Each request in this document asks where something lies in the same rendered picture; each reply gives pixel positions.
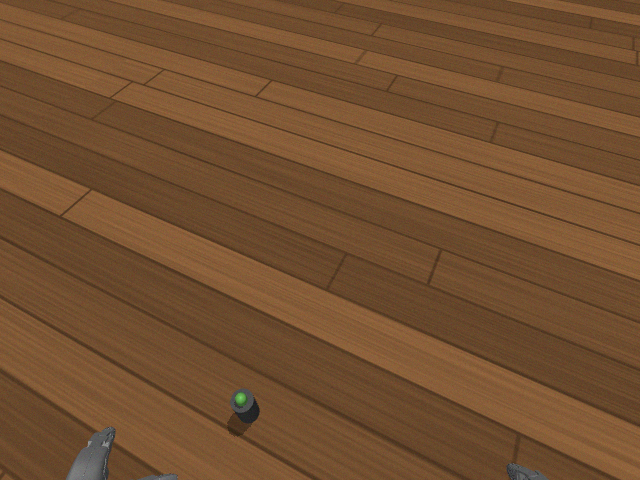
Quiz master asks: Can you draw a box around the left robot hand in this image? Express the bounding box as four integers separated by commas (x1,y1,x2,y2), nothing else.
66,427,178,480

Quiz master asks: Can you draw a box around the right robot hand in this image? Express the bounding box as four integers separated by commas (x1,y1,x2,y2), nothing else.
506,463,549,480

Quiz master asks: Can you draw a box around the bottle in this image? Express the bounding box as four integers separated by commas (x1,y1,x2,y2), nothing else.
230,388,260,423

